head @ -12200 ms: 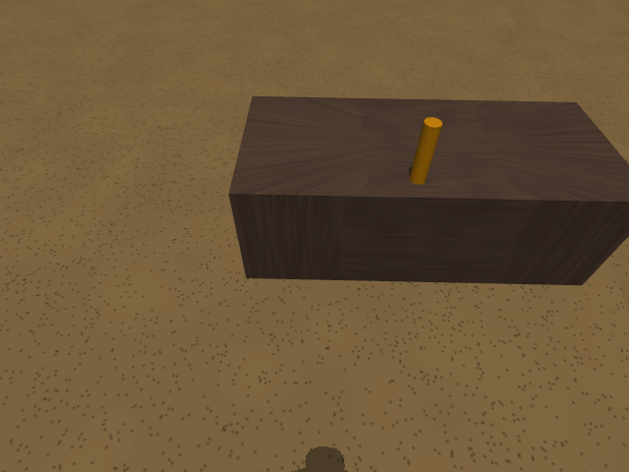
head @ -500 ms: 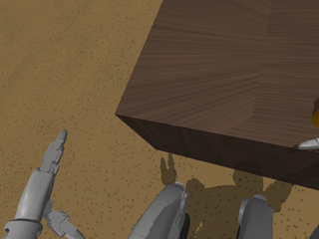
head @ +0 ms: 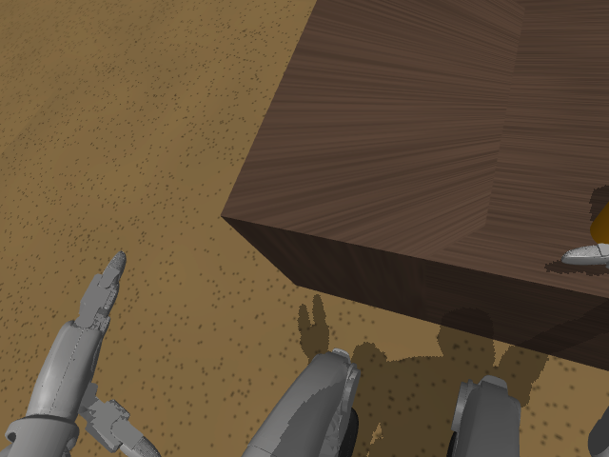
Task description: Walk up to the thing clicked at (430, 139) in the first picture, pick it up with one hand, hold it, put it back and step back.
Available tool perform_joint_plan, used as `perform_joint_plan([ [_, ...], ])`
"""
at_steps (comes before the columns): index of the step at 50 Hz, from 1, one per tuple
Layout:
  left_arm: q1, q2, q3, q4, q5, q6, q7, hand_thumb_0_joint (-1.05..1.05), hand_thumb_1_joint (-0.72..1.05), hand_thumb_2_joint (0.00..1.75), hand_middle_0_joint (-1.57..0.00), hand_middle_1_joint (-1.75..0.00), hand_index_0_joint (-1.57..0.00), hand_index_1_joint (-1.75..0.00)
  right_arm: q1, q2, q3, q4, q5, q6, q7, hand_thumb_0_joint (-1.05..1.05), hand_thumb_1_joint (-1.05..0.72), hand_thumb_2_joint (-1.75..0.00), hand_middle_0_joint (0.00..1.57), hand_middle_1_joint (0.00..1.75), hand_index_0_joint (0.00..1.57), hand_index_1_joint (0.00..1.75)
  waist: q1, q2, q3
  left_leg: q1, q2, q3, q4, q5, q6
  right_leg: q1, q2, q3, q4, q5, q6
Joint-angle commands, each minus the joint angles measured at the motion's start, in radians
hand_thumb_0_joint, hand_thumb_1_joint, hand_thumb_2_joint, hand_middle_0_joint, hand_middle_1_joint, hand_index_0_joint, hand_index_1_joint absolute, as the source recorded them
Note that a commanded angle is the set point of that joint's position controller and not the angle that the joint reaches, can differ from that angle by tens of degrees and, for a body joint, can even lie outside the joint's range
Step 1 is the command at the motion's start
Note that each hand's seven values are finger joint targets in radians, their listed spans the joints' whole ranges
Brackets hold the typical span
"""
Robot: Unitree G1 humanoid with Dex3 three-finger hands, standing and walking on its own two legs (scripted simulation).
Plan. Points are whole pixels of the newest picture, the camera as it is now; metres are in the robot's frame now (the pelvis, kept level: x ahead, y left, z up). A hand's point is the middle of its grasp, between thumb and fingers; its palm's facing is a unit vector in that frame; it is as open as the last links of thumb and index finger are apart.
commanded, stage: close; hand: right
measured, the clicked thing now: out of the picture +0.49 -0.25 -0.01
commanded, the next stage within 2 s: settle in 0.42 s
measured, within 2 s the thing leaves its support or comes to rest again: leaves its support in 0.80 s
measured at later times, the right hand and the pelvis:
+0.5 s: hand out of the picture +0.49 -0.25 -0.04, palm faces +0.22 +0.97 +0.01, open 7.6 cm; pelvis +0.00 +0.00 +0.00, yaw +0 degrees
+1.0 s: hand out of the picture +0.49 -0.25 +0.00, palm faces +0.24 +0.97 -0.01, open 6.9 cm; pelvis +0.01 +0.00 +0.03, yaw +0 degrees
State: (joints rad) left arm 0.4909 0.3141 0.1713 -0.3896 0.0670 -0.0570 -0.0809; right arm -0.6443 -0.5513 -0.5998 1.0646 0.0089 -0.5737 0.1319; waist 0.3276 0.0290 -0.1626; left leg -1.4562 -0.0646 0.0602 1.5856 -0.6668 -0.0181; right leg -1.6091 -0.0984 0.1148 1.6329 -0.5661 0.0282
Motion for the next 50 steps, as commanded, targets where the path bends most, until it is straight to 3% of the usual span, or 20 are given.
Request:
perform_joint_plan([
  [1, 0.044, 0.175, 0.143, -0.190, -0.002, -0.059, 0.026, 0.00, -0.55, 0.06, -0.04, -0.05, -0.04, -0.05, -0.299, -0.207, -0.014, -0.175, 0.007, -0.081, 0.002, 0.00, 0.45, -0.24, 0.74, 0.49, 0.74, 0.49, -0.005, -0.292, -0.481, 0.134, -0.018, -0.005, -0.202, 0.269, 0.040, 0.506, 0.026, -0.022, -0.174, 0.154, -0.046],
  [3, 0.063, 0.193, 0.159, -0.212, -0.002, -0.059, 0.028, 0.00, -0.54, 0.05, -0.04, -0.05, -0.04, -0.05, -0.314, -0.232, -0.021, -0.231, 0.002, -0.085, 0.006, 0.00, 0.38, -0.31, 0.80, 0.56, 0.80, 0.56, -0.008, -0.336, -0.568, 0.153, -0.017, 0.002, -0.196, 0.299, 0.042, 0.589, 0.027, -0.019, -0.177, 0.212, -0.039],
  [6, 0.096, 0.162, 0.145, -0.145, -0.006, -0.055, 0.023, 0.00, -0.53, 0.05, -0.04, -0.05, -0.04, -0.04, -0.259, -0.192, 0.000, -0.228, 0.008, -0.076, 0.018, 0.00, 0.30, -0.41, 0.87, 0.66, 0.87, 0.66, -0.025, -0.391, -0.535, 0.123, -0.019, 0.019, -0.190, 0.297, 0.048, 0.631, 0.026, -0.020, -0.197, 0.241, -0.032],
  [9, 0.058, 0.196, 0.171, -0.141, -0.001, -0.056, 0.029, 0.00, -0.53, 0.05, -0.04, -0.05, -0.04, -0.04, -0.336, -0.259, -0.026, -0.295, 0.009, -0.072, 0.000, 0.00, 0.22, -0.46, 0.93, 0.71, 0.93, 0.71, -0.030, -0.422, -0.575, 0.088, -0.021, 0.018, -0.185, 0.292, 0.047, 0.671, 0.018, -0.017, -0.187, 0.262, -0.029],
  [12, 0.055, 0.151, 0.126, -0.082, -0.001, -0.053, 0.027, 0.00, -0.54, 0.05, -0.04, -0.05, -0.04, -0.05, -0.318, -0.165, 0.023, -0.203, 0.016, -0.065, -0.002, 0.00, 0.14, -0.54, 0.99, 0.78, 0.99, 0.78, 0.002, -0.362, -0.454, 0.063, -0.020, 0.023, -0.186, 0.271, 0.044, 0.574, 0.018, -0.014, -0.185, 0.203, -0.034],
  [13, 0.025, 0.157, 0.127, -0.104, -0.002, -0.058, 0.029, 0.00, -0.54, 0.05, -0.04, -0.05, -0.04, -0.05, -0.320, -0.181, 0.017, -0.194, 0.013, -0.068, -0.008, 0.00, 0.11, -0.57, 1.01, 0.81, 1.01, 0.81, -0.005, -0.352, -0.453, 0.053, -0.021, 0.019, -0.185, 0.257, 0.044, 0.556, 0.017, -0.013, -0.180, 0.187, -0.037],
  [14, 0.021, 0.174, 0.132, -0.144, 0.000, -0.058, 0.032, 0.00, -0.54, 0.05, -0.04, -0.05, -0.04, -0.05, -0.333, -0.204, 0.003, -0.200, 0.002, -0.070, -0.012, 0.00, 0.07, -0.58, 1.04, 0.82, 1.04, 0.83, 0.011, -0.330, -0.470, 0.070, -0.019, 0.023, -0.185, 0.264, 0.042, 0.571, 0.016, -0.008, -0.180, 0.193, -0.036],
  [16, 0.018, 0.212, 0.156, -0.226, 0.003, -0.055, 0.035, 0.00, -0.54, 0.05, -0.04, -0.05, -0.04, -0.05, -0.362, -0.278, -0.026, -0.265, -0.011, -0.074, -0.023, 0.00, 0.02, -0.61, 1.06, 0.85, 1.06, 0.85, -0.005, -0.358, -0.584, 0.131, -0.017, 0.013, -0.201, 0.294, 0.041, 0.641, 0.017, -0.009, -0.188, 0.225, -0.036],
  [18, 0.073, 0.185, 0.138, -0.160, 0.004, -0.043, 0.028, 0.00, -0.53, 0.04, -0.04, -0.05, -0.04, -0.05, -0.333, -0.198, 0.020, -0.197, -0.008, -0.061, -0.012, 0.00, -0.07, -0.72, 1.14, 0.96, 1.14, 0.96, 0.007, -0.385, -0.533, 0.114, -0.020, 0.023, -0.205, 0.294, 0.045, 0.644, 0.023, -0.010, -0.206, 0.235, -0.033],
  [21, 0.065, 0.197, 0.147, -0.208, -0.001, -0.046, 0.028, 0.00, -0.53, 0.04, -0.04, -0.05, -0.04, -0.04, -0.299, -0.268, -0.033, -0.220, -0.006, -0.046, -0.015, 0.00, -0.21, -0.83, 1.22, 1.05, 1.21, 1.05, -0.015, -0.347, -0.582, 0.181, -0.020, 0.013, -0.222, 0.347, 0.038, 0.634, 0.022, -0.015, -0.191, 0.280, -0.042],
  [22, 0.062, 0.178, 0.128, -0.174, 0.002, -0.041, 0.025, 0.00, -0.53, 0.04, -0.04, -0.05, -0.04, -0.04, -0.286, -0.221, -0.012, -0.174, -0.003, -0.039, -0.010, 0.00, -0.26, -0.85, 1.26, 1.08, 1.25, 1.08, -0.010, -0.339, -0.539, 0.152, -0.023, 0.020, -0.209, 0.341, 0.042, 0.614, 0.021, -0.016, -0.191, 0.280, -0.040],
  [25, 0.056, 0.139, 0.098, -0.111, -0.003, -0.044, 0.020, 0.00, -0.54, 0.04, -0.04, -0.05, -0.04, -0.04, -0.312, -0.189, -0.003, -0.104, 0.013, -0.041, -0.007, 0.00, -0.35, -0.95, 1.30, 1.16, 1.29, 1.16, -0.002, -0.314, -0.411, 0.080, -0.022, 0.021, -0.187, 0.273, 0.045, 0.510, 0.023, -0.015, -0.182, 0.190, -0.042],
  [29, 0.012, 0.200, 0.146, -0.228, 0.002, -0.055, 0.028, 0.00, -0.57, 0.07, -0.06, -0.06, -0.06, -0.06, -0.323, -0.251, -0.023, -0.170, -0.012, -0.061, -0.016, 0.00, -0.40, -1.23, 1.29, 1.34, 1.31, 1.34, -0.003, -0.312, -0.502, 0.135, -0.020, 0.007, -0.205, 0.250, 0.044, 0.543, 0.022, -0.016, -0.197, 0.149, -0.040],
  [32, 0.069, 0.202, 0.157, -0.234, -0.003, -0.048, 0.030, 0.00, -0.57, 0.06, -0.06, -0.05, -0.05, -0.06, -0.324, -0.243, -0.010, -0.201, -0.014, -0.054, -0.011, 0.00, -0.54, -1.35, 1.31, 1.42, 1.34, 1.42, 0.001, -0.343, -0.549, 0.172, -0.022, 0.010, -0.235, 0.279, 0.043, 0.615, 0.026, -0.017, -0.222, 0.186, -0.040],
  [35, 0.086, 0.191, 0.156, -0.186, -0.007, -0.043, 0.030, 0.00, -0.56, 0.06, -0.06, -0.06, -0.05, -0.06, -0.341, -0.269, -0.032, -0.272, 0.006, -0.039, -0.013, 0.00, -0.58, -1.39, 1.37, 1.48, 1.40, 1.48, -0.017, -0.390, -0.578, 0.181, -0.021, 0.006, -0.253, 0.288, 0.040, 0.661, 0.026, -0.023, -0.228, 0.209, -0.037],
  [39, 0.075, 0.128, 0.091, -0.129, -0.005, -0.042, 0.028, 0.00, -0.54, 0.06, -0.05, -0.05, -0.05, -0.06, -0.362, -0.212, 0.013, -0.324, 0.012, -0.029, -0.021, 0.00, -0.42, -1.26, 1.38, 1.41, 1.40, 1.41, -0.041, -0.403, -0.551, 0.171, -0.020, 0.010, -0.266, 0.276, 0.042, 0.685, 0.022, -0.028, -0.248, 0.212, -0.031],
  [42, 0.023, 0.138, 0.089, -0.076, 0.004, -0.039, 0.038, 0.00, -0.55, 0.06, -0.06, -0.05, -0.05, -0.06, -0.390, -0.237, 0.022, -0.331, 0.000, -0.039, -0.041, 0.00, -0.39, -1.24, 1.38, 1.40, 1.40, 1.40, -0.052, -0.406, -0.511, 0.177, -0.019, 0.004, -0.273, 0.272, 0.043, 0.667, 0.022, -0.030, -0.265, 0.199, -0.028],
  [44, 0.009, 0.157, 0.101, -0.093, 0.007, -0.040, 0.044, 0.00, -0.55, 0.06, -0.05, -0.05, -0.05, -0.06, -0.389, -0.247, 0.028, -0.325, -0.005, -0.042, -0.048, 0.00, -0.39, -1.26, 1.37, 1.41, 1.39, 1.41, -0.046, -0.403, -0.537, 0.194, -0.021, 0.000, -0.287, 0.298, 0.042, 0.708, 0.018, -0.029, -0.270, 0.231, -0.031],
  [47, 0.021, 0.147, 0.084, -0.053, 0.011, -0.030, 0.044, 0.00, -0.56, 0.06, -0.06, -0.05, -0.05, -0.06, -0.370, -0.202, 0.041, -0.250, 0.003, -0.042, -0.050, 0.00, -0.44, -1.30, 1.37, 1.43, 1.40, 1.43, -0.030, -0.368, -0.497, 0.206, -0.023, 0.005, -0.307, 0.315, 0.041, 0.701, 0.020, -0.024, -0.286, 0.243, -0.035],
  [50, 0.023, 0.175, 0.098, -0.068, 0.014, -0.022, 0.047, 0.00, -0.56, 0.06, -0.06, -0.05, -0.05, -0.06, -0.359, -0.231, 0.015, -0.245, 0.005, -0.038, -0.049, 0.00, -0.47, -1.33, 1.40, 1.46, 1.42, 1.46, -0.026, -0.334, -0.541, 0.247, -0.025, 0.013, -0.322, 0.359, 0.037, 0.743, 0.021, -0.020, -0.293, 0.295, -0.040],
])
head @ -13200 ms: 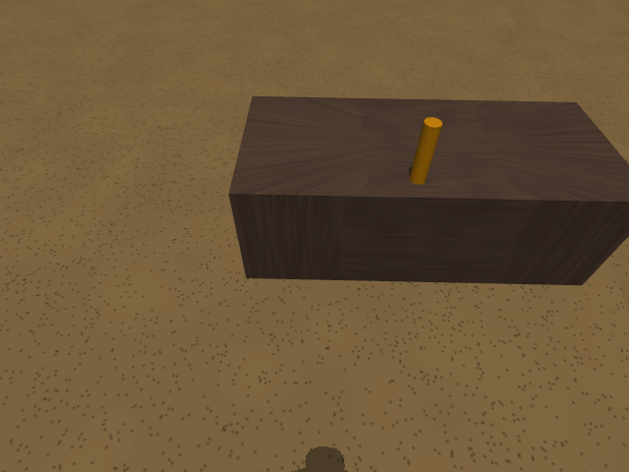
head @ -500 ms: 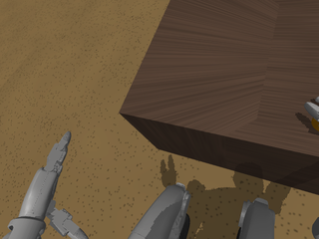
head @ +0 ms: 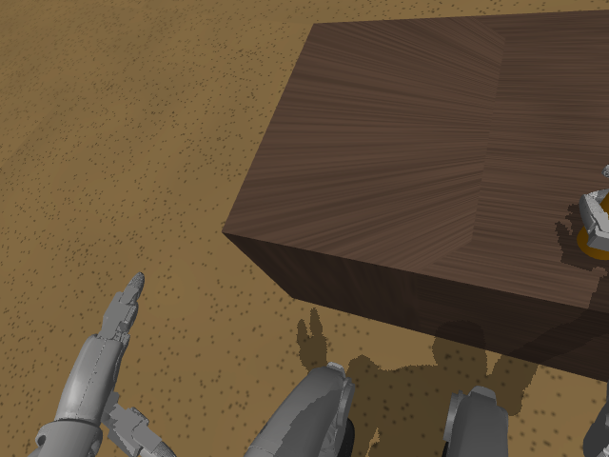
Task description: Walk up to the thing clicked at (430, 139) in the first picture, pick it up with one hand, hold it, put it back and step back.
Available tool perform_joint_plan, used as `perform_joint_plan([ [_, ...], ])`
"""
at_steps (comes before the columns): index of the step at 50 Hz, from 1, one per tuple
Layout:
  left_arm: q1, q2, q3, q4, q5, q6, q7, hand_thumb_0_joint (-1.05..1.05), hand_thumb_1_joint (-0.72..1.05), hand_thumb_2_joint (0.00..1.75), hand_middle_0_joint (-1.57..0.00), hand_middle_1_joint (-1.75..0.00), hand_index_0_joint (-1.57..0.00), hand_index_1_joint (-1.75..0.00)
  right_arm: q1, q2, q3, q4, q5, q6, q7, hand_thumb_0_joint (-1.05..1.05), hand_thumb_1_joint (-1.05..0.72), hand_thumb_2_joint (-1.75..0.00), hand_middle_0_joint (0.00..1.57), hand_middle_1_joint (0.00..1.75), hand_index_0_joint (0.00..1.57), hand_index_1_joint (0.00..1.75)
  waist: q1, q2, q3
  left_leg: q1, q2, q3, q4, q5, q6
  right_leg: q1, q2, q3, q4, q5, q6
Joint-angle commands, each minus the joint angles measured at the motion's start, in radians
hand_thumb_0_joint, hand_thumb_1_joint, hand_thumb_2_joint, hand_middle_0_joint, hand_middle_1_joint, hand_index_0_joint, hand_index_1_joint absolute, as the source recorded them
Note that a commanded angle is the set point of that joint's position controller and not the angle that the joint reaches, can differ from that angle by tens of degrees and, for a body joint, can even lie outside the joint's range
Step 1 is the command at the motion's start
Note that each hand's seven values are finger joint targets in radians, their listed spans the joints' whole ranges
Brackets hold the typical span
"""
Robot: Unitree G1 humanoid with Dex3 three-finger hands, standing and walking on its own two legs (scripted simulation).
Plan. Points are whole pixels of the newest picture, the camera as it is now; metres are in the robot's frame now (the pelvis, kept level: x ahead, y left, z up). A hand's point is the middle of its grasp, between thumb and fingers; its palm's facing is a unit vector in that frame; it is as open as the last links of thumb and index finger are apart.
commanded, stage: settle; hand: right
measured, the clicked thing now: out of the picture +0.48 -0.25 -0.01
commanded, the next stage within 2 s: lift in 0.36 s
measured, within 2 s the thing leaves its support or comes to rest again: neither
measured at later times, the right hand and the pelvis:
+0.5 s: hand out of the picture +0.48 -0.25 +0.00, palm faces +0.23 +0.97 +0.01, open 6.9 cm; pelvis +0.01 +0.00 +0.03, yaw -1 degrees
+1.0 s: hand out of the picture +0.44 -0.24 +0.08, palm faces +0.24 +0.97 +0.00, open 6.9 cm; pelvis +0.02 -0.01 +0.07, yaw -3 degrees
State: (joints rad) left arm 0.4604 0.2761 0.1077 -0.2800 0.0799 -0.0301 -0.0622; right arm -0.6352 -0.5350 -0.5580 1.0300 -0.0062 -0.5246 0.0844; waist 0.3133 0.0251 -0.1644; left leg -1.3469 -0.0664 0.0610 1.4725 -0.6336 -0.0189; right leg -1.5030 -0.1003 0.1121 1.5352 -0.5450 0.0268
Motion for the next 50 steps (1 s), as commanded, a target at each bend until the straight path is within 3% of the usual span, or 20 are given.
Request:
perform_joint_plan([
  [1, 0.065, 0.197, 0.146, -0.156, 0.002, -0.044, 0.024, 0.00, -0.56, 0.06, -0.06, -0.05, -0.05, -0.06, -0.361, -0.228, -0.019, -0.177, 0.024, -0.083, 0.001, 0.00, -0.45, -1.33, 1.40, 1.46, 1.43, 1.46, -0.014, -0.338, -0.522, 0.140, -0.023, 0.010, -0.211, 0.336, 0.037, 0.631, 0.026, -0.020, -0.196, 0.286, -0.039],
  [9, 0.034, 0.176, 0.121, -0.148, -0.006, -0.044, 0.026, 0.00, -0.56, 0.06, -0.05, -0.05, -0.05, -0.06, -0.385, -0.207, -0.002, -0.175, 0.033, -0.081, 0.026, 0.00, -0.49, -1.34, 1.38, 1.45, 1.40, 1.46, -0.030, -0.314, -0.517, 0.181, -0.015, 0.002, -0.239, 0.330, 0.038, 0.623, 0.030, -0.023, -0.226, 0.266, -0.041],
  [10, 0.051, 0.179, 0.127, -0.131, -0.007, -0.042, 0.028, 0.00, -0.55, 0.05, -0.05, -0.05, -0.05, -0.06, -0.373, -0.197, -0.005, -0.165, 0.036, -0.080, 0.029, 0.00, -0.50, -1.34, 1.37, 1.45, 1.40, 1.45, -0.016, -0.288, -0.496, 0.173, -0.017, 0.011, -0.244, 0.331, 0.036, 0.632, 0.028, -0.019, -0.232, 0.268, -0.041],
  [13, 0.041, 0.175, 0.120, -0.138, -0.006, -0.044, 0.028, 0.00, -0.55, 0.05, -0.05, -0.05, -0.05, -0.05, -0.380, -0.246, -0.024, -0.198, 0.029, -0.078, 0.027, 0.00, -0.53, -1.36, 1.38, 1.47, 1.41, 1.47, -0.039, -0.306, -0.527, 0.206, -0.014, -0.002, -0.255, 0.364, 0.034, 0.645, 0.030, -0.026, -0.229, 0.303, -0.046],
  [15, 0.048, 0.162, 0.102, -0.112, -0.002, -0.040, 0.026, 0.00, -0.55, 0.05, -0.05, -0.05, -0.05, -0.05, -0.393, -0.220, -0.010, -0.198, 0.033, -0.080, 0.027, 0.00, -0.54, -1.38, 1.39, 1.49, 1.41, 1.49, -0.040, -0.329, -0.514, 0.189, -0.014, 0.003, -0.251, 0.347, 0.039, 0.658, 0.032, -0.029, -0.244, 0.293, -0.038],
  [17, 0.045, 0.169, 0.118, -0.119, -0.001, -0.040, 0.028, 0.00, -0.55, 0.05, -0.05, -0.05, -0.05, -0.05, -0.405, -0.218, -0.007, -0.212, 0.033, -0.085, 0.023, 0.00, -0.57, -1.40, 1.40, 1.50, 1.42, 1.50, -0.034, -0.343, -0.538, 0.190, -0.015, 0.006, -0.259, 0.341, 0.039, 0.697, 0.031, -0.027, -0.254, 0.297, -0.035],
  [19, 0.032, 0.160, 0.096, -0.113, 0.000, -0.041, 0.029, 0.00, -0.55, 0.05, -0.05, -0.05, -0.05, -0.06, -0.416, -0.227, -0.002, -0.233, 0.031, -0.090, 0.019, 0.00, -0.57, -1.40, 1.38, 1.49, 1.41, 1.49, -0.049, -0.360, -0.536, 0.200, -0.014, 0.006, -0.262, 0.334, 0.042, 0.701, 0.032, -0.027, -0.268, 0.291, -0.033],
  [21, 0.039, 0.161, 0.106, -0.085, 0.000, -0.038, 0.030, 0.00, -0.55, 0.05, -0.05, -0.05, -0.05, -0.06, -0.391, -0.215, 0.004, -0.193, 0.027, -0.087, 0.016, 0.00, -0.58, -1.40, 1.38, 1.49, 1.40, 1.49, -0.034, -0.320, -0.504, 0.210, -0.014, 0.002, -0.279, 0.345, 0.036, 0.676, 0.032, -0.028, -0.260, 0.284, -0.040],
  [24, 0.023, 0.189, 0.129, -0.102, -0.001, -0.038, 0.033, 0.00, -0.54, 0.05, -0.05, -0.06, -0.05, -0.05, -0.415, -0.239, -0.001, -0.228, 0.027, -0.090, 0.010, 0.00, -0.52, -1.37, 1.40, 1.49, 1.42, 1.49, -0.044, -0.353, -0.551, 0.222, -0.013, 0.001, -0.280, 0.348, 0.039, 0.723, 0.032, -0.029, -0.275, 0.303, -0.036],
  [27, 0.029, 0.209, 0.151, -0.109, -0.004, -0.034, 0.035, 0.00, -0.54, 0.05, -0.05, -0.06, -0.05, -0.05, -0.389, -0.199, 0.015, -0.229, 0.035, -0.085, 0.010, 0.00, -0.48, -1.36, 1.38, 1.47, 1.40, 1.47, -0.030, -0.339, -0.546, 0.234, -0.015, 0.012, -0.297, 0.345, 0.040, 0.757, 0.029, -0.022, -0.297, 0.307, -0.033],
  [31, 0.045, 0.143, 0.090, -0.083, -0.006, -0.029, 0.026, 0.00, -0.54, 0.05, -0.05, -0.06, -0.05, -0.05, -0.353, -0.147, 0.037, -0.214, 0.040, -0.077, 0.009, 0.00, -0.51, -1.36, 1.40, 1.48, 1.41, 1.48, -0.055, -0.317, -0.503, 0.260, -0.014, 0.008, -0.319, 0.369, 0.037, 0.745, 0.034, -0.032, -0.311, 0.327, -0.034],
  [33, 0.036, 0.151, 0.101, -0.083, -0.006, -0.030, 0.027, 0.00, -0.54, 0.04, -0.05, -0.05, -0.05, -0.05, -0.355, -0.155, 0.031, -0.240, 0.041, -0.077, 0.009, 0.00, -0.53, -1.36, 1.40, 1.48, 1.42, 1.48, -0.059, -0.321, -0.509, 0.274, -0.011, 0.007, -0.324, 0.383, 0.036, 0.764, 0.035, -0.034, -0.319, 0.344, -0.033],
  [35, 0.034, 0.144, 0.089, -0.058, -0.006, -0.028, 0.025, 0.00, -0.54, 0.04, -0.05, -0.05, -0.05, -0.05, -0.331, -0.161, 0.036, -0.243, 0.039, -0.073, 0.006, 0.00, -0.53, -1.38, 1.41, 1.50, 1.43, 1.50, -0.089, -0.342, -0.491, 0.270, -0.010, 0.007, -0.328, 0.366, 0.040, 0.781, 0.035, -0.038, -0.343, 0.343, -0.028],
  [38, 0.012, 0.124, 0.069, -0.081, -0.005, -0.030, 0.023, 0.00, -0.54, 0.04, -0.05, -0.05, -0.05, -0.05, -0.310, -0.111, 0.055, -0.285, 0.047, -0.071, 0.006, 0.00, -0.57, -1.37, 1.42, 1.49, 1.43, 1.49, -0.095, -0.327, -0.495, 0.297, -0.009, 0.012, -0.344, 0.355, 0.042, 0.808, 0.035, -0.036, -0.375, 0.335, -0.023],
  [39, 0.040, 0.128, 0.073, -0.054, -0.008, -0.028, 0.024, 0.00, -0.54, 0.04, -0.05, -0.05, -0.05, -0.05, -0.316, -0.130, 0.050, -0.306, 0.049, -0.070, 0.003, 0.00, -0.56, -1.38, 1.42, 1.50, 1.44, 1.50, -0.108, -0.341, -0.491, 0.301, -0.008, 0.006, -0.355, 0.341, 0.043, 0.820, 0.036, -0.042, -0.388, 0.318, -0.021],
  [41, 0.040, 0.134, 0.078, -0.057, -0.011, -0.027, 0.025, 0.00, -0.54, 0.04, -0.05, -0.06, -0.05, -0.05, -0.250, -0.080, 0.074, -0.286, 0.056, -0.056, 0.002, 0.00, -0.57, -1.36, 1.41, 1.47, 1.42, 1.47, -0.111, -0.308, -0.470, 0.324, -0.008, 0.010, -0.370, 0.332, 0.044, 0.821, 0.038, -0.041, -0.413, 0.299, -0.022],
  [43, 0.054, 0.157, 0.119, -0.020, -0.013, -0.023, 0.029, 0.00, -0.54, 0.04, -0.05, -0.05, -0.05, -0.05, -0.257, -0.082, 0.062, -0.358, 0.070, -0.053, -0.006, 0.00, -0.58, -1.37, 1.41, 1.48, 1.43, 1.48, -0.110, -0.289, -0.474, 0.356, -0.004, 0.001, -0.396, 0.343, 0.036, 0.825, 0.042, -0.048, -0.418, 0.288, -0.029],
  [46, 0.041, 0.172, 0.137, -0.021, -0.020, -0.023, 0.035, 0.00, -0.55, 0.05, -0.05, -0.05, -0.05, -0.05, -0.281, -0.061, 0.087, -0.469, 0.082, -0.042, -0.016, 0.00, -0.57, -1.35, 1.40, 1.47, 1.41, 1.47, -0.112, -0.267, -0.524, 0.401, -0.004, 0.000, -0.419, 0.382, 0.032, 0.896, 0.042, -0.051, -0.431, 0.339, -0.032],
  [48, 0.027, 0.146, 0.108, -0.012, -0.029, -0.017, 0.034, 0.00, -0.56, 0.06, -0.05, -0.05, -0.04, -0.05, -0.191, 0.015, 0.132, -0.429, 0.085, -0.024, -0.023, 0.00, -0.56, -1.35, 1.41, 1.47, 1.42, 1.47, -0.121, -0.202, -0.460, 0.437, -0.004, 0.003, -0.447, 0.380, 0.027, 0.877, 0.046, -0.054, -0.460, 0.318, -0.036],
  [50, 0.031, 0.110, 0.073, 0.027, -0.036, -0.010, 0.037, 0.00, -0.56, 0.06, -0.05, -0.05, -0.04, -0.05, -0.175, 0.044, 0.151, -0.438, 0.089, -0.017, -0.028, 0.00, -0.56, -1.34, 1.40, 1.46, 1.41, 1.46, -0.134, -0.190, -0.395, 0.452, 0.001, -0.005, -0.467, 0.362, 0.029, 0.849, 0.052, -0.062, -0.488, 0.285, -0.033],
])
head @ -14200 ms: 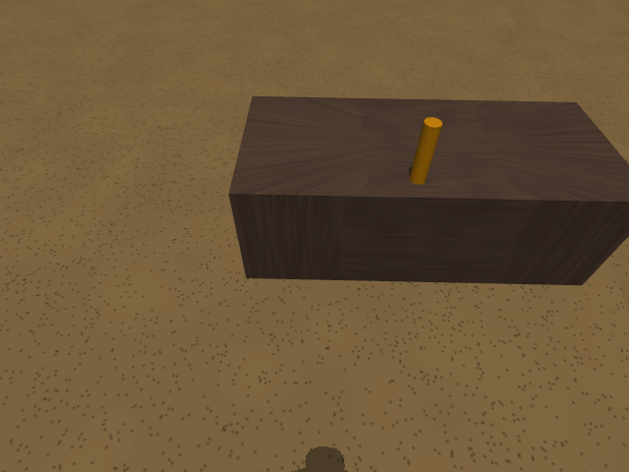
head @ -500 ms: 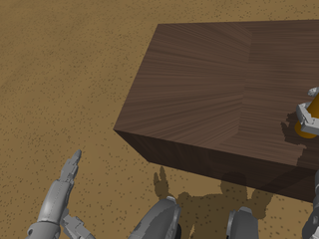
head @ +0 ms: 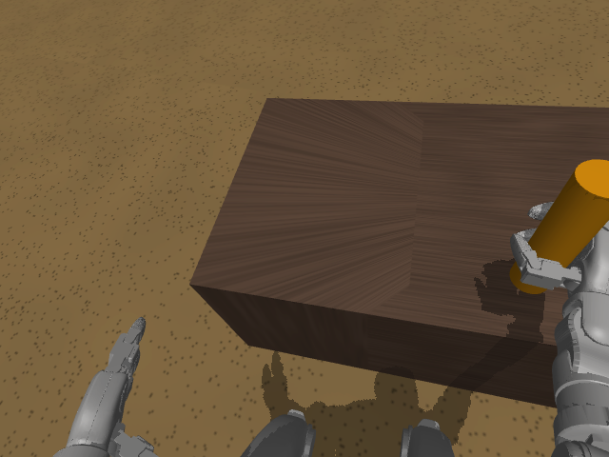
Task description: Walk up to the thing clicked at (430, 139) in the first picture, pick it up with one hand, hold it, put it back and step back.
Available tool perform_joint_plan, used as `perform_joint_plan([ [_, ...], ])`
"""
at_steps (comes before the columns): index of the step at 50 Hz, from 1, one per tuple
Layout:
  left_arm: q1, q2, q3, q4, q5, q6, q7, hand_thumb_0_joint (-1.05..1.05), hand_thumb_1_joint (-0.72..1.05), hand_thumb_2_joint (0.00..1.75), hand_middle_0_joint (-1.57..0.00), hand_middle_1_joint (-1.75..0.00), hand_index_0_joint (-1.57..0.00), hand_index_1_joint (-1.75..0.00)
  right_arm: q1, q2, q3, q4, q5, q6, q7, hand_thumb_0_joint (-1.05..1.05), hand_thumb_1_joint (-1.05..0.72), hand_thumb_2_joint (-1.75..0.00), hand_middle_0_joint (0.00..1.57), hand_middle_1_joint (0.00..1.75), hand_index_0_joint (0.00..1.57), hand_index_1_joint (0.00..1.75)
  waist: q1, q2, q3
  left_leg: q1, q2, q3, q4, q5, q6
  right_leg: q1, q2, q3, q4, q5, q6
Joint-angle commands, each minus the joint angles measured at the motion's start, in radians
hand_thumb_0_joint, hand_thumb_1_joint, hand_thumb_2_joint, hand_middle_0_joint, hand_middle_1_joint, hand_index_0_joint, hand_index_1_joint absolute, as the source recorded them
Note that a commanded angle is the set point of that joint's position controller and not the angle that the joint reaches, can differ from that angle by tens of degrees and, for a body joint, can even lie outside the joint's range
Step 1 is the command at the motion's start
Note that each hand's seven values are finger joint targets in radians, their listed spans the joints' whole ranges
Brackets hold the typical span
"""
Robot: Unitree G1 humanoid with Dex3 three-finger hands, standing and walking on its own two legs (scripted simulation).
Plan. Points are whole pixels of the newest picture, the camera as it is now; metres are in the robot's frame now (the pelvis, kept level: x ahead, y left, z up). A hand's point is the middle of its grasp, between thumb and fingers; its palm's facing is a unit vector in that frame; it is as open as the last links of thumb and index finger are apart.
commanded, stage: lift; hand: right
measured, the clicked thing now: (560, 237) +0.43 -0.22 +0.03
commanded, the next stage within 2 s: hold in 1.08 s
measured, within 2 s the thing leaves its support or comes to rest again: neither
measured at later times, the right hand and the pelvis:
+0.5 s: hand (539, 253) +0.38 -0.18 +0.07, palm faces +0.18 +0.98 -0.01, open 6.9 cm; pelvis +0.01 +0.01 +0.04, yaw -1 degrees
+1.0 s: hand (540, 251) +0.37 -0.17 +0.10, palm faces +0.19 +0.98 +0.00, open 6.9 cm; pelvis +0.02 +0.01 +0.06, yaw -1 degrees
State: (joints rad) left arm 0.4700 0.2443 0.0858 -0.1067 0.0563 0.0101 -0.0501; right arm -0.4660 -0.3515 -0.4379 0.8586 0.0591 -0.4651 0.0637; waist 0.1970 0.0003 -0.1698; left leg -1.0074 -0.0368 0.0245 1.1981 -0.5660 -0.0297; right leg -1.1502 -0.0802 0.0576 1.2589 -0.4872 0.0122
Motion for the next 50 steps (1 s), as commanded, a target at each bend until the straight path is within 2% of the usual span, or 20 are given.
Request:
perform_joint_plan([
  [1, -0.013, 0.134, 0.086, -0.134, -0.013, -0.052, 0.025, 0.00, -0.56, 0.05, -0.05, -0.05, -0.04, -0.05, -0.351, -0.147, 0.035, -0.297, 0.024, -0.075, -0.012, 0.00, -0.54, -1.34, 1.40, 1.47, 1.42, 1.47, -0.045, -0.184, -0.379, 0.121, -0.023, 0.019, -0.201, 0.284, 0.039, 0.488, 0.034, -0.015, -0.221, 0.215, -0.017],
  [4, -0.013, 0.120, 0.078, -0.097, -0.012, -0.047, 0.028, 0.00, -0.55, 0.05, -0.05, -0.05, -0.04, -0.05, -0.288, -0.086, 0.068, -0.290, 0.028, -0.055, -0.011, 0.00, -0.53, -1.34, 1.40, 1.47, 1.41, 1.47, -0.043, -0.140, -0.326, 0.145, -0.018, 0.013, -0.218, 0.301, 0.036, 0.484, 0.038, -0.026, -0.239, 0.218, -0.020],
  [8, 0.019, 0.132, 0.088, -0.079, -0.023, -0.040, 0.032, 0.00, -0.54, 0.04, -0.04, -0.05, -0.05, -0.04, -0.212, -0.094, 0.058, -0.341, 0.039, -0.031, -0.013, 0.00, -0.57, -1.35, 1.42, 1.48, 1.43, 1.48, -0.071, -0.121, -0.337, 0.210, -0.011, 0.006, -0.247, 0.321, 0.033, 0.534, 0.042, -0.036, -0.274, 0.239, -0.021],
  [11, 0.003, 0.130, 0.102, -0.070, -0.031, -0.040, 0.035, 0.00, -0.53, 0.03, -0.04, -0.05, -0.05, -0.04, -0.208, -0.060, 0.079, -0.410, 0.054, -0.020, -0.015, 0.00, -0.56, -1.34, 1.41, 1.47, 1.42, 1.47, -0.064, -0.097, -0.339, 0.236, -0.005, 0.000, -0.268, 0.342, 0.028, 0.554, 0.045, -0.038, -0.286, 0.255, -0.024],
  [13, -0.007, 0.154, 0.124, -0.050, -0.034, -0.038, 0.043, 0.00, -0.53, 0.03, -0.04, -0.05, -0.05, -0.04, -0.243, -0.096, 0.058, -0.484, 0.061, -0.022, -0.029, 0.00, -0.55, -1.35, 1.41, 1.48, 1.43, 1.48, -0.066, -0.090, -0.316, 0.246, -0.002, -0.006, -0.286, 0.312, 0.028, 0.559, 0.047, -0.043, -0.306, 0.218, -0.024],
  [19, -0.034, 0.099, 0.071, -0.014, -0.046, -0.047, 0.055, 0.00, -0.53, 0.04, -0.04, -0.05, -0.04, -0.04, -0.118, 0.030, 0.157, -0.455, 0.061, -0.011, -0.029, 0.00, -0.53, -1.33, 1.40, 1.47, 1.42, 1.47, -0.086, -0.053, -0.248, 0.261, 0.001, -0.001, -0.315, 0.286, 0.030, 0.592, 0.046, -0.046, -0.355, 0.200, -0.019],
  [21, -0.050, 0.094, 0.053, -0.035, -0.043, -0.051, 0.058, 0.00, -0.53, 0.04, -0.04, -0.05, -0.04, -0.04, -0.170, -0.031, 0.126, -0.549, 0.059, -0.017, -0.030, 0.00, -0.51, -1.33, 1.39, 1.46, 1.41, 1.46, -0.103, -0.064, -0.326, 0.313, 0.007, -0.010, -0.320, 0.341, 0.025, 0.631, 0.049, -0.052, -0.344, 0.255, -0.021],
  [23, -0.016, 0.087, 0.054, 0.025, -0.043, -0.043, 0.060, 0.00, -0.53, 0.03, -0.04, -0.05, -0.04, -0.04, -0.142, -0.036, 0.126, -0.565, 0.060, -0.005, -0.034, 0.00, -0.49, -1.35, 1.40, 1.48, 1.42, 1.48, -0.114, -0.094, -0.289, 0.319, 0.013, -0.021, -0.326, 0.363, 0.024, 0.624, 0.055, -0.064, -0.347, 0.270, -0.020],
  [25, -0.034, 0.116, 0.088, 0.008, -0.046, -0.044, 0.064, 0.00, -0.53, 0.03, -0.04, -0.05, -0.05, -0.04, -0.115, 0.004, 0.139, -0.561, 0.070, 0.004, -0.037, 0.00, -0.50, -1.34, 1.39, 1.47, 1.41, 1.47, -0.106, -0.058, -0.298, 0.329, 0.011, -0.015, -0.331, 0.370, 0.023, 0.645, 0.054, -0.060, -0.360, 0.279, -0.022],
  [28, -0.040, 0.147, 0.119, 0.029, -0.050, -0.039, 0.071, 0.00, -0.53, 0.03, -0.04, -0.05, -0.04, -0.04, -0.122, -0.034, 0.110, -0.605, 0.075, 0.012, -0.049, 0.00, -0.54, -1.36, 1.42, 1.49, 1.43, 1.49, -0.103, -0.067, -0.270, 0.327, 0.010, -0.011, -0.347, 0.356, 0.026, 0.663, 0.051, -0.061, -0.381, 0.266, -0.020],
  [29, -0.030, 0.122, 0.097, 0.045, -0.051, -0.038, 0.070, 0.00, -0.54, 0.04, -0.04, -0.05, -0.04, -0.05, -0.077, 0.010, 0.150, -0.593, 0.073, 0.017, -0.046, 0.00, -0.54, -1.36, 1.42, 1.49, 1.44, 1.49, -0.110, -0.051, -0.264, 0.345, 0.010, -0.008, -0.349, 0.376, 0.024, 0.668, 0.052, -0.061, -0.385, 0.287, -0.021],
  [30, -0.052, 0.123, 0.101, 0.041, -0.053, -0.039, 0.072, 0.00, -0.53, 0.04, -0.04, -0.05, -0.04, -0.04, -0.071, -0.010, 0.124, -0.580, 0.077, 0.020, -0.051, 0.00, -0.54, -1.36, 1.42, 1.49, 1.44, 1.49, -0.116, -0.035, -0.235, 0.349, 0.013, -0.010, -0.357, 0.379, 0.021, 0.644, 0.053, -0.065, -0.381, 0.285, -0.024],
  [31, -0.047, 0.108, 0.087, 0.034, -0.054, -0.038, 0.069, 0.00, -0.54, 0.04, -0.04, -0.05, -0.04, -0.04, -0.044, 0.035, 0.162, -0.582, 0.077, 0.024, -0.046, 0.00, -0.50, -1.35, 1.40, 1.48, 1.42, 1.48, -0.114, -0.018, -0.248, 0.367, 0.014, -0.012, -0.358, 0.397, 0.018, 0.642, 0.053, -0.063, -0.383, 0.296, -0.026],
  [32, -0.066, 0.105, 0.077, -0.004, -0.059, -0.040, 0.070, 0.00, -0.54, 0.04, -0.04, -0.04, -0.04, -0.04, -0.058, 0.009, 0.137, -0.605, 0.081, 0.024, -0.050, 0.00, -0.48, -1.35, 1.41, 1.49, 1.43, 1.49, -0.118, 0.008, -0.270, 0.389, 0.014, -0.013, -0.363, 0.408, 0.016, 0.654, 0.053, -0.064, -0.384, 0.306, -0.028],
  [34, -0.079, 0.095, 0.063, -0.023, -0.058, -0.039, 0.073, 0.00, -0.54, 0.04, -0.04, -0.05, -0.04, -0.05, -0.059, 0.031, 0.160, -0.598, 0.080, 0.027, -0.049, 0.00, -0.50, -1.35, 1.40, 1.48, 1.42, 1.48, -0.114, 0.012, -0.265, 0.407, 0.016, -0.016, -0.373, 0.421, 0.014, 0.671, 0.053, -0.067, -0.389, 0.314, -0.028],
  [37, -0.038, 0.107, 0.087, 0.056, -0.058, -0.035, 0.075, 0.00, -0.54, 0.04, -0.04, -0.05, -0.04, -0.04, -0.033, 0.028, 0.163, -0.590, 0.080, 0.036, -0.044, 0.00, -0.50, -1.34, 1.39, 1.47, 1.41, 1.47, -0.118, -0.013, -0.223, 0.390, 0.023, -0.023, -0.376, 0.426, 0.014, 0.660, 0.057, -0.075, -0.395, 0.317, -0.028],
  [39, -0.044, 0.087, 0.059, 0.039, -0.059, -0.035, 0.072, 0.00, -0.54, 0.03, -0.04, -0.05, -0.04, -0.04, -0.053, 0.001, 0.150, -0.656, 0.081, 0.034, -0.042, 0.00, -0.51, -1.34, 1.39, 1.47, 1.41, 1.47, -0.131, -0.024, -0.251, 0.417, 0.025, -0.027, -0.379, 0.456, 0.013, 0.678, 0.058, -0.079, -0.396, 0.346, -0.028],
  [43, -0.037, 0.131, 0.117, 0.067, -0.062, -0.032, 0.075, 0.00, -0.54, 0.04, -0.04, -0.05, -0.04, -0.05, -0.033, 0.032, 0.169, -0.668, 0.084, 0.045, -0.046, 0.00, -0.53, -1.33, 1.39, 1.46, 1.41, 1.46, -0.119, -0.029, -0.262, 0.405, 0.021, -0.018, -0.379, 0.462, 0.014, 0.733, 0.055, -0.074, -0.410, 0.368, -0.026],
  [45, -0.059, 0.085, 0.062, 0.047, -0.062, -0.032, 0.070, 0.00, -0.54, 0.04, -0.04, -0.05, -0.04, -0.05, -0.033, 0.031, 0.169, -0.696, 0.086, 0.046, -0.053, 0.00, -0.53, -1.34, 1.39, 1.46, 1.41, 1.46, -0.133, -0.042, -0.243, 0.422, 0.022, -0.018, -0.390, 0.450, 0.017, 0.716, 0.057, -0.076, -0.420, 0.357, -0.023],
  [50, -0.086, 0.105, 0.081, 0.033, -0.064, -0.035, 0.079, 0.00, -0.54, 0.04, -0.04, -0.05, -0.05, -0.05, -0.006, 0.043, 0.183, -0.692, 0.086, 0.050, -0.054, 0.00, -0.55, -1.35, 1.40, 1.47, 1.42, 1.47, -0.130, 0.007, -0.243, 0.441, 0.023, -0.017, -0.408, 0.430, 0.015, 0.729, 0.055, -0.076, -0.435, 0.332, -0.027],
])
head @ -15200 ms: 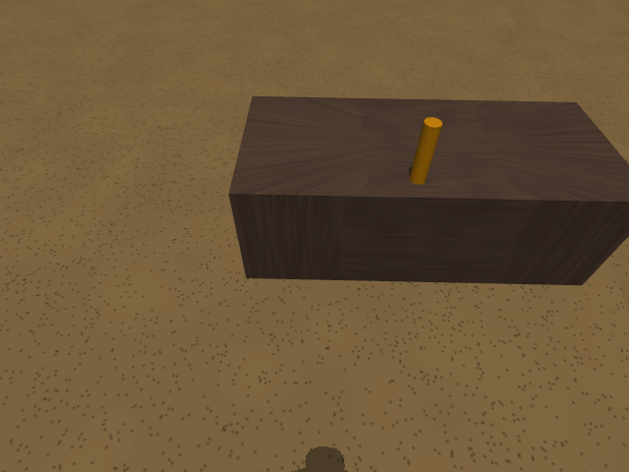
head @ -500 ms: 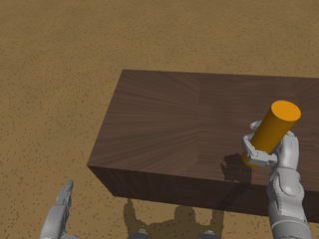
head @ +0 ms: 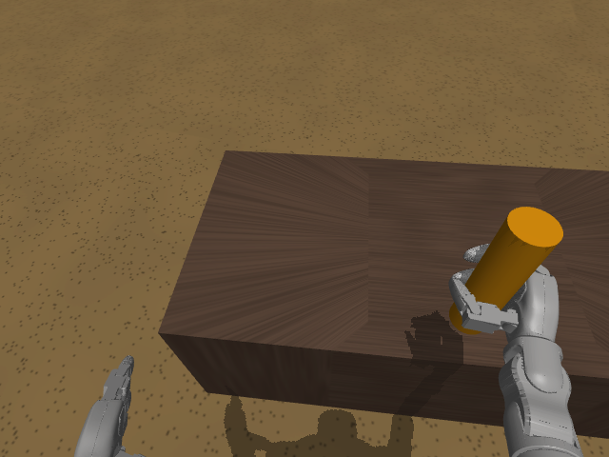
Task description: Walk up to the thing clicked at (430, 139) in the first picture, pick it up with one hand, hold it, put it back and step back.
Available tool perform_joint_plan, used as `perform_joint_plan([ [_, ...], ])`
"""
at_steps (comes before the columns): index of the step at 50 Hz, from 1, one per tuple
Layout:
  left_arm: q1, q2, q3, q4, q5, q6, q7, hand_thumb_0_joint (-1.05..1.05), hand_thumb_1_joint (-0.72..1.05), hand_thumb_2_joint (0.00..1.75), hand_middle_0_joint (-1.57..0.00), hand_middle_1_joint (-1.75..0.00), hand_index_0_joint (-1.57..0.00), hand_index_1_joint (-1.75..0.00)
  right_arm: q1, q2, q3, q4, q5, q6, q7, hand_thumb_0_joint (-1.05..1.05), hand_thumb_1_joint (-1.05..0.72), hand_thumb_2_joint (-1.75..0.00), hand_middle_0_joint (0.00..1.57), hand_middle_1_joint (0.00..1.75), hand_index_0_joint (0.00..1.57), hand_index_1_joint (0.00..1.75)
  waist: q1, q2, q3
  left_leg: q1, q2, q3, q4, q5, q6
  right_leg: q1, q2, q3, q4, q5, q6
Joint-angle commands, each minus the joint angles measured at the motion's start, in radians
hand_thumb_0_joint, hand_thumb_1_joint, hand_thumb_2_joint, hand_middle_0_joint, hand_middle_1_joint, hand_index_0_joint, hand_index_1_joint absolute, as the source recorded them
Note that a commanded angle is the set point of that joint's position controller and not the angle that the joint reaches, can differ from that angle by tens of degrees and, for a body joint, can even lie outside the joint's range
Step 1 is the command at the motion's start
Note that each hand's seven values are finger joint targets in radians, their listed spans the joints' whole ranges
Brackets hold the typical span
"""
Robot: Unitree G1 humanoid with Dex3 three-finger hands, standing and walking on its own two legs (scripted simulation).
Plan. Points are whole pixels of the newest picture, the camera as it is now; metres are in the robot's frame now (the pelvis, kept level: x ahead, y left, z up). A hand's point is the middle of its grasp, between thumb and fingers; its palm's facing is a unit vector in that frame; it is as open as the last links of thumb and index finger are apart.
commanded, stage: lift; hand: right
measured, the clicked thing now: (495, 280) +0.35 -0.19 +0.07
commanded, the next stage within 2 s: hold in 0.08 s
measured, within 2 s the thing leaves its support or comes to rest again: neither
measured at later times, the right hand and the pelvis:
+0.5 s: hand (487, 297) +0.33 -0.17 +0.07, palm faces +0.16 +0.99 +0.00, open 6.9 cm; pelvis -0.01 +0.00 +0.01, yaw +0 degrees
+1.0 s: hand (484, 295) +0.33 -0.17 +0.07, palm faces +0.15 +0.99 +0.00, open 6.9 cm; pelvis +0.00 +0.00 +0.02, yaw +0 degrees
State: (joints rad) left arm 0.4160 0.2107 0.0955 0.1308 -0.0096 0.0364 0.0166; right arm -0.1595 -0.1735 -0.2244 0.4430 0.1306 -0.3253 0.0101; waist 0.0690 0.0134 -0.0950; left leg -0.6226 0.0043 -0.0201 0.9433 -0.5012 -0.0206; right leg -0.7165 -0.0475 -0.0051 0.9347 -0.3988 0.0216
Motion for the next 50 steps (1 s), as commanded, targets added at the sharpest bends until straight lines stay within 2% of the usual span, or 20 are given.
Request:
perform_joint_plan([
  [1, -0.025, 0.142, 0.074, -0.179, 0.002, -0.059, 0.013, 0.00, -0.54, 0.04, -0.04, -0.05, -0.05, -0.05, -0.297, -0.144, -0.033, -0.276, 0.014, -0.087, 0.000, 0.00, -0.53, -1.36, 1.40, 1.48, 1.42, 1.48, -0.010, -0.035, -0.311, 0.055, -0.016, 0.023, -0.154, 0.373, 0.007, 0.294, 0.025, -0.017, -0.112, 0.249, -0.035],
  [4, -0.015, 0.139, 0.072, -0.164, 0.000, -0.058, 0.014, 0.00, -0.54, 0.04, -0.05, -0.05, -0.05, -0.05, -0.268, -0.112, -0.001, -0.272, 0.016, -0.072, 0.005, 0.00, -0.53, -1.36, 1.40, 1.48, 1.42, 1.48, -0.010, -0.041, -0.307, 0.055, -0.014, 0.024, -0.161, 0.387, 0.005, 0.321, 0.024, -0.019, -0.118, 0.268, -0.036],
  [5, -0.007, 0.139, 0.073, -0.152, -0.002, -0.057, 0.016, 0.00, -0.54, 0.04, -0.05, -0.06, -0.05, -0.05, -0.300, -0.148, -0.035, -0.298, 0.022, -0.072, 0.001, 0.00, -0.54, -1.36, 1.40, 1.48, 1.42, 1.48, -0.008, -0.030, -0.289, 0.053, -0.014, 0.023, -0.167, 0.380, 0.004, 0.308, 0.024, -0.019, -0.121, 0.257, -0.036],
  [6, -0.030, 0.156, 0.090, -0.160, -0.004, -0.058, 0.018, 0.00, -0.54, 0.04, -0.05, -0.05, -0.05, -0.05, -0.283, -0.136, -0.022, -0.292, 0.023, -0.067, 0.001, 0.00, -0.54, -1.36, 1.40, 1.48, 1.42, 1.48, -0.009, -0.027, -0.283, 0.054, -0.016, 0.026, -0.172, 0.352, 0.007, 0.315, 0.023, -0.017, -0.135, 0.234, -0.034],
  [8, -0.008, 0.120, 0.053, -0.134, -0.003, -0.059, 0.015, 0.00, -0.54, 0.04, -0.05, -0.05, -0.05, -0.05, -0.262, -0.113, -0.009, -0.285, 0.023, -0.061, -0.002, 0.00, -0.53, -1.36, 1.39, 1.47, 1.41, 1.47, -0.018, -0.031, -0.255, 0.055, -0.017, 0.029, -0.180, 0.327, 0.010, 0.304, 0.025, -0.017, -0.150, 0.213, -0.032],
  [14, -0.060, 0.160, 0.099, -0.110, -0.005, -0.065, 0.024, 0.00, -0.53, 0.03, -0.05, -0.05, -0.05, -0.05, -0.254, -0.140, -0.024, -0.305, 0.025, -0.061, -0.002, 0.00, -0.51, -1.32, 1.37, 1.44, 1.38, 1.44, -0.015, -0.032, -0.212, 0.041, -0.016, 0.031, -0.200, 0.248, 0.016, 0.301, 0.023, -0.019, -0.181, 0.144, -0.029],
  [20, -0.081, 0.151, 0.078, -0.114, -0.008, -0.079, 0.032, 0.00, -0.54, 0.05, -0.05, -0.06, -0.05, -0.05, -0.251, -0.112, 0.010, -0.364, 0.035, -0.055, -0.007, 0.00, -0.47, -1.33, 1.35, 1.44, 1.38, 1.44, -0.023, 0.000, -0.292, 0.108, -0.015, 0.029, -0.205, 0.360, 0.006, 0.358, 0.026, -0.019, -0.170, 0.246, -0.033],
  [24, -0.055, 0.139, 0.073, -0.050, -0.008, -0.074, 0.039, 0.00, -0.53, 0.04, -0.05, -0.06, -0.05, -0.05, -0.254, -0.117, 0.005, -0.349, 0.034, -0.050, -0.014, 0.00, -0.52, -1.33, 1.38, 1.45, 1.39, 1.45, -0.021, -0.022, -0.211, 0.073, -0.017, 0.031, -0.225, 0.286, 0.013, 0.347, 0.025, -0.019, -0.202, 0.184, -0.029],
  [25, -0.056, 0.112, 0.045, -0.045, -0.008, -0.074, 0.035, 0.00, -0.54, 0.04, -0.05, -0.06, -0.05, -0.05, -0.225, -0.111, 0.010, -0.335, 0.031, -0.048, -0.013, 0.00, -0.51, -1.33, 1.37, 1.45, 1.39, 1.45, -0.032, -0.040, -0.188, 0.073, -0.017, 0.034, -0.229, 0.253, 0.017, 0.331, 0.025, -0.017, -0.216, 0.159, -0.026],
  [27, -0.065, 0.132, 0.067, -0.044, -0.009, -0.078, 0.038, 0.00, -0.53, 0.04, -0.05, -0.05, -0.05, -0.05, -0.233, -0.131, -0.002, -0.347, 0.031, -0.043, -0.011, 0.00, -0.51, -1.32, 1.37, 1.44, 1.39, 1.44, -0.025, -0.039, -0.173, 0.076, -0.014, 0.031, -0.246, 0.230, 0.016, 0.329, 0.026, -0.020, -0.224, 0.134, -0.027],
  [33, -0.099, 0.171, 0.105, -0.062, -0.009, -0.092, 0.043, 0.00, -0.53, 0.04, -0.05, -0.06, -0.05, -0.05, -0.274, -0.124, -0.004, -0.350, 0.037, -0.032, -0.008, 0.00, -0.50, -1.34, 1.37, 1.45, 1.39, 1.45, -0.004, 0.008, -0.222, 0.097, -0.015, 0.033, -0.246, 0.299, 0.010, 0.368, 0.022, -0.018, -0.216, 0.187, -0.033],
  [36, -0.105, 0.141, 0.072, -0.035, -0.009, -0.098, 0.042, 0.00, -0.54, 0.05, -0.05, -0.06, -0.05, -0.05, -0.231, -0.108, 0.004, -0.307, 0.045, -0.039, -0.006, 0.00, -0.50, -1.34, 1.37, 1.45, 1.39, 1.45, -0.025, 0.044, -0.195, 0.124, -0.009, 0.025, -0.254, 0.321, 0.002, 0.338, 0.030, -0.022, -0.204, 0.205, -0.038],
  [38, -0.096, 0.155, 0.089, -0.032, -0.009, -0.099, 0.044, 0.00, -0.54, 0.04, -0.05, -0.06, -0.05, -0.05, -0.247, -0.145, -0.026, -0.333, 0.042, -0.047, -0.006, 0.00, -0.49, -1.33, 1.36, 1.44, 1.38, 1.44, -0.031, 0.028, -0.244, 0.138, -0.003, 0.012, -0.257, 0.356, -0.004, 0.361, 0.034, -0.028, -0.195, 0.235, -0.039],
  [39, -0.101, 0.139, 0.066, -0.069, -0.010, -0.104, 0.043, 0.00, -0.54, 0.04, -0.05, -0.06, -0.05, -0.05, -0.239, -0.121, 0.002, -0.353, 0.039, -0.046, -0.003, 0.00, -0.48, -1.33, 1.35, 1.44, 1.37, 1.44, -0.028, 0.021, -0.279, 0.157, -0.006, 0.015, -0.253, 0.376, -0.002, 0.391, 0.033, -0.027, -0.199, 0.259, -0.037],
  [41, -0.077, 0.142, 0.079, -0.007, -0.006, -0.100, 0.043, 0.00, -0.53, 0.04, -0.05, -0.06, -0.05, -0.05, -0.209, -0.099, 0.020, -0.314, 0.035, -0.045, -0.004, 0.00, -0.47, -1.33, 1.34, 1.44, 1.37, 1.44, -0.025, 0.003, -0.236, 0.139, -0.009, 0.023, -0.249, 0.367, 0.002, 0.375, 0.034, -0.027, -0.203, 0.248, -0.036],
  [44, -0.123, 0.099, 0.038, 0.023, -0.005, -0.105, 0.036, 0.00, -0.54, 0.04, -0.05, -0.06, -0.05, -0.05, -0.237, -0.106, 0.024, -0.339, 0.032, -0.058, -0.002, 0.00, -0.49, -1.33, 1.35, 1.44, 1.38, 1.44, -0.045, -0.053, -0.213, 0.131, -0.005, 0.018, -0.251, 0.338, 0.008, 0.353, 0.036, -0.031, -0.212, 0.229, -0.031],
  [46, -0.128, 0.146, 0.078, -0.007, -0.005, -0.104, 0.041, 0.00, -0.54, 0.04, -0.05, -0.06, -0.05, -0.05, -0.224, -0.153, -0.018, -0.370, 0.030, -0.056, -0.008, 0.00, -0.52, -1.33, 1.37, 1.44, 1.39, 1.44, -0.040, -0.035, -0.238, 0.142, -0.008, 0.018, -0.258, 0.331, 0.008, 0.370, 0.034, -0.030, -0.218, 0.224, -0.031],
  [47, -0.125, 0.162, 0.087, -0.030, -0.004, -0.106, 0.042, 0.00, -0.53, 0.04, -0.05, -0.06, -0.05, -0.05, -0.198, -0.125, 0.008, -0.372, 0.028, -0.050, -0.009, 0.00, -0.50, -1.35, 1.37, 1.46, 1.40, 1.46, -0.033, -0.032, -0.257, 0.155, -0.009, 0.020, -0.262, 0.348, 0.007, 0.398, 0.033, -0.031, -0.222, 0.238, -0.029],
  [48, -0.116, 0.186, 0.107, -0.032, -0.004, -0.105, 0.047, 0.00, -0.53, 0.04, -0.05, -0.06, -0.06, -0.05, -0.222, -0.143, -0.011, -0.387, 0.033, -0.049, -0.015, 0.00, -0.50, -1.34, 1.37, 1.46, 1.39, 1.46, -0.025, -0.014, -0.265, 0.161, -0.013, 0.026, -0.264, 0.356, 0.007, 0.411, 0.031, -0.027, -0.226, 0.245, -0.031],
  [50, -0.101, 0.162, 0.091, -0.002, -0.005, -0.100, 0.046, 0.00, -0.54, 0.05, -0.05, -0.06, -0.05, -0.05, -0.235, -0.130, -0.007, -0.376, 0.038, -0.048, -0.018, 0.00, -0.52, -1.34, 1.37, 1.45, 1.39, 1.45, -0.022, -0.018, -0.235, 0.150, -0.015, 0.031, -0.262, 0.360, 0.007, 0.390, 0.029, -0.023, -0.228, 0.246, -0.031],
])
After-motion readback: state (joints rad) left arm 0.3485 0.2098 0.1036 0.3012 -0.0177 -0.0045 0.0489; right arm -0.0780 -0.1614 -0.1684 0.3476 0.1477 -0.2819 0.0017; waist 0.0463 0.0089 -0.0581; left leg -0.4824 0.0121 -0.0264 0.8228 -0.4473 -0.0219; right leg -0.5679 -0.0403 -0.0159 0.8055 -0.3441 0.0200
